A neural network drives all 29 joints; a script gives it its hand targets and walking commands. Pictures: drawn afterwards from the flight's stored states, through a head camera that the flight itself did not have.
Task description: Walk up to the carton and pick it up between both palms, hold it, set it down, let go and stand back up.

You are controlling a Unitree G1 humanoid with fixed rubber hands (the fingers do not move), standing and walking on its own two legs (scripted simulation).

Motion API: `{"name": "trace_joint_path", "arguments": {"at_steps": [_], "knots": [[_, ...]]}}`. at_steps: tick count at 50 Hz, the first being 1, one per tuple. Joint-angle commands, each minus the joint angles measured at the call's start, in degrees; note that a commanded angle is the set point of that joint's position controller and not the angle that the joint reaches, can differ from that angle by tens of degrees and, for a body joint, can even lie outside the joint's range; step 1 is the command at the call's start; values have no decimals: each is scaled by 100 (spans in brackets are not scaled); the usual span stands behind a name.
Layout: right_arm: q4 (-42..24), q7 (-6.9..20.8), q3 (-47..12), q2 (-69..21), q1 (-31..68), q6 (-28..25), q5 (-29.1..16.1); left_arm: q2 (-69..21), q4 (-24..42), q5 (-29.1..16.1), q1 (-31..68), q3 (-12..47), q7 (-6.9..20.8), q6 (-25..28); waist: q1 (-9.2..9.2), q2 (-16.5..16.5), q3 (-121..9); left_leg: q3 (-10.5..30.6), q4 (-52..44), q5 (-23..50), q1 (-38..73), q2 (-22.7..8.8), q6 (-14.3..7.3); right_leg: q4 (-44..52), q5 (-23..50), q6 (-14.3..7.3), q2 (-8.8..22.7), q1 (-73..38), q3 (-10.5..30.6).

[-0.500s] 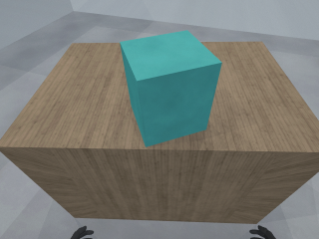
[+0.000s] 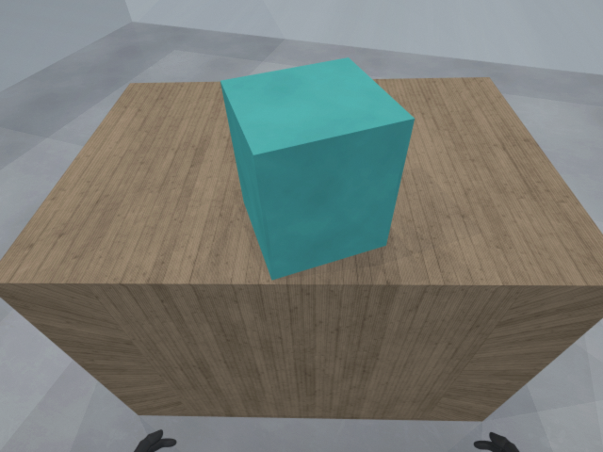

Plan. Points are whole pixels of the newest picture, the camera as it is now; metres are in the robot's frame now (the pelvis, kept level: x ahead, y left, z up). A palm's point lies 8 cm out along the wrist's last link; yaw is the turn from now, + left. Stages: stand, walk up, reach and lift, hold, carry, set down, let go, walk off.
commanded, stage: walk up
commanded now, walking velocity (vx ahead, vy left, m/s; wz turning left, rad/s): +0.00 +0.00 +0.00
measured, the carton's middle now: (309, 169) +0.52 +0.01 +0.10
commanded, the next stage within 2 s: none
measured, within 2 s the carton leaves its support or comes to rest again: neither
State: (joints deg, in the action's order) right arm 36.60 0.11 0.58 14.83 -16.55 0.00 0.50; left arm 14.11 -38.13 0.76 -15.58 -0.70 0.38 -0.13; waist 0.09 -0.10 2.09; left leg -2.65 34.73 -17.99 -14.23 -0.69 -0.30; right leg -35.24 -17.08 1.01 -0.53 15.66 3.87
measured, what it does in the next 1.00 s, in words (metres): walks ahead: right foot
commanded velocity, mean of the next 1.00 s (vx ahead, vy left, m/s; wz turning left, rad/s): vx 0.00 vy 0.00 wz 0.00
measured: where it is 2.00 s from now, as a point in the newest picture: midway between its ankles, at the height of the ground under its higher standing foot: outside the picture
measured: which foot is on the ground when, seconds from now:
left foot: down 0.00-1.00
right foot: down 0.00-0.26, up 0.28-0.50, down 0.52-1.00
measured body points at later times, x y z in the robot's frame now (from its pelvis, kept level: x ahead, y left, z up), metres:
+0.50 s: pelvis +0.05 +0.06 -0.01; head +0.07 +0.06 +0.44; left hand +0.17 +0.32 -0.12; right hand +0.10 -0.21 -0.12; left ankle +0.05 +0.15 -0.73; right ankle +0.08 -0.06 -0.72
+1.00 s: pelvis +0.08 +0.06 +0.00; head +0.08 +0.05 +0.45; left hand +0.24 +0.30 -0.10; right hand +0.16 -0.21 -0.11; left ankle +0.05 +0.15 -0.73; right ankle +0.09 -0.06 -0.73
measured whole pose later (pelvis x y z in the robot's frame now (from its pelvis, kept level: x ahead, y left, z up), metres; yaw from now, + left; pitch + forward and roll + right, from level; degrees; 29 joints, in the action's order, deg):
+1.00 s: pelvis +0.08 +0.06 +0.00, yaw -5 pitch -2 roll +1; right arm 35.8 0.0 0.4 16.1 -18.5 0.2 0.2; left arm 14.2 -39.8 0.7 -12.1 0.2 -0.2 -0.4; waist 0.2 -0.4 1.8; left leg -7.3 32.6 -21.4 -9.2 -0.1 -2.0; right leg -35.0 -16.9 -0.3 -0.7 16.0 1.8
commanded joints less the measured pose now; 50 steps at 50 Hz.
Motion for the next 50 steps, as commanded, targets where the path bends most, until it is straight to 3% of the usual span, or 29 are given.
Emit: {"name": "trace_joint_path", "arguments": {"at_steps": [1, 2, 3, 4, 5, 6, 7, 8, 10, 11, 12, 13, 14, 15, 16, 18, 20, 22, 24, 25, 26, 27, 28, 29, 31, 33, 38, 50], "knots": [[-507, -25, 229, 735, 48, -113, -3, 768, 541, -4, 74, -237, -25, 121, -3, 42, -114, 648, -884, 322, -78, -491, -164, 705, 653, -250, 385, 91, 484], [-504, -25, 228, 735, 50, -112, -3, 767, 538, -3, 79, -237, -26, 121, -2, 42, -101, 645, -883, 326, -79, -492, -164, 708, 661, -250, 385, 96, 489], [-531, 76, 391, 942, -186, -43, 250, 920, 481, 214, -697, -467, -85, 161, -78, -189, -297, 323, -319, -1519, -353, -220, -314, 791, -1530, -546, 496, -236, 967], [-618, 134, 382, 818, -106, 6, 310, 1202, 409, 280, -934, -581, -125, 165, -179, 157, 90, 174, 271, -1844, -1090, -68, -230, 1250, -2598, -865, 950, -252, 1809], [-758, 184, 352, 628, -89, 27, 337, 1439, 395, 296, -1002, -678, -177, 153, -258, 626, 454, 53, 907, -1531, -1672, 74, -141, 1769, -3144, -1269, 1504, -290, 2729], [-876, 223, 336, 563, -33, 36, 354, 1528, 411, 334, -913, -727, -242, 155, -296, 878, 742, 248, 1471, -1347, -2147, -82, -113, 2006, -2991, -1601, 1944, -270, 3324], [-956, 240, 351, 622, 11, 32, 365, 1493, 427, 368, -878, -723, -292, 182, -316, 843, 798, 481, 1765, -1346, -2428, -279, -88, 2018, -2584, -1749, 2111, -323, 3467], [-996, 240, 375, 672, -2, 21, 357, 1431, 440, 384, -784, -688, -318, 214, -269, 833, 672, 644, 1822, -1336, -2412, -428, -69, 1938, -2248, -1731, 2119, -298, 3341], [-983, 256, 438, 676, -254, -38, 305, 1333, 523, 374, -330, -630, -298, 237, -47, 954, 293, 677, 1253, -1150, -1641, -517, -70, 1618, -1744, -1417, 1776, 10, 2565], [-881, 282, 470, 643, -515, -79, 271, 1301, 576, 352, -71, -615, -260, 219, 116, 1029, 138, 467, 739, -730, -852, -394, -90, 1356, -1521, -1204, 1450, 431, 2000], [-665, 264, 500, 602, -1014, -151, 224, 1171, 674, 270, 324, -521, -194, 163, 420, 942, 6, 150, -99, 42, 512, -144, -121, 821, -1246, -874, 943, 1316, 1224], [-473, 207, 578, 790, -1469, -208, 243, 776, 710, 208, 264, -384, -138, 114, 607, 184, -118, 247, -483, 346, 1464, 1, -124, -186, -1365, -503, 311, 2051, 556], [-536, 126, 675, 1411, -1500, -240, 312, 253, 876, 114, -12, -206, -111, 101, 656, -1343, -100, 2473, -1682, -1317, 1255, -1294, -626, -1847, -1761, -67, -404, 2664, -161], [-599, 36, 684, 1583, -1113, -169, 234, 540, 874, 106, -254, -312, -207, 35, 432, -947, 228, 3598, -2127, -1703, 419, -2154, -1159, -2473, -2184, -23, -206, 2382, 171], [-612, -13, 582, 1397, -881, -134, 189, 715, 814, 124, -360, -357, -241, -13, 297, -520, 524, 3624, -2084, -1370, 106, -2258, -1407, -2881, -1998, -40, -69, 2242, 271], [-609, -88, 450, 1157, -626, -126, 190, 746, 713, 138, -438, -363, -221, -30, 179, -303, 673, 2817, -1722, -148, -68, -2046, -1466, -2877, -1426, -31, 186, 1997, 280], [-554, -104, 374, 1102, -479, -109, 195, 692, 714, 172, -520, -353, -162, 21, 112, -588, 430, 2120, -1535, 893, -149, -1817, -1333, -2181, -1336, -2, 278, 1437, 97], [-517, -102, 330, 1079, -475, -89, 175, 564, 733, 161, -440, -303, -116, 63, 91, -766, 222, 1538, -1154, 2187, -74, -1557, -1121, -1279, -1062, -22, 248, 845, -180], [-515, -74, 271, 1088, -348, -63, 76, 479, 697, 152, -526, -266, -116, 108, -82, -772, -8, 990, -601, 3071, -318, -1299, -772, -176, 56, -163, 132, -119, -401], [-541, -48, 225, 1080, -237, -58, 6, 542, 655, 157, -631, -282, -123, 141, -219, -632, -138, 821, -327, 2897, -574, -1180, -525, 440, 1019, -289, 130, -649, -321], [-593, -22, 146, 943, -346, -78, -54, 787, 637, 212, -580, -336, -138, 161, -199, -256, -341, 652, -48, 2303, -989, -1001, -227, 459, 1765, -506, 452, -1148, 316], [-638, -9, 81, 725, -734, -72, -85, 1125, 679, 208, -331, -405, -142, 149, -15, 278, -586, 344, 298, 941, -946, -532, 56, 641, 1713, -945, 1211, -1031, 1392], [-509, -63, 87, 668, -881, 9, -47, 1146, 670, 5, -158, -360, -125, 111, 65, 375, -620, 236, 368, -227, 1, -296, 102, 765, 1505, -1322, 1543, -117, 1559], [-473, -83, 90, 676, -857, 41, -14, 1039, 658, -52, 86, -282, -104, 94, 143, 353, -427, 371, -21, -151, 188, -335, 47, 780, 1271, -1232, 1351, 212, 1345], [-446, -56, 123, 841, -634, -28, -32, 782, 654, -76, 280, -171, -94, 54, 51, 123, 10, 656, -848, 537, -55, -576, -36, 434, 1236, -655, 673, 228, 572], [-438, -39, 169, 991, -553, -117, -46, 711, 550, -22, 155, -157, -92, 50, -54, 99, 114, 820, -1046, 1129, -283, -786, -145, 224, 1503, -400, 446, -80, 302], [-458, -43, 161, 857, -591, -153, -46, 697, 452, 15, 359, -132, -90, 113, 13, 0, -367, 465, -844, 1937, 244, -694, -133, 262, 2145, -456, 534, -360, 337], [-507, -30, 207, 827, -354, -65, -30, 760, 368, -14, 495, -143, -72, 103, 29, 40, -204, 311, -974, 1174, 340, -672, -247, 502, 1745, -413, 487, -133, 407]]}}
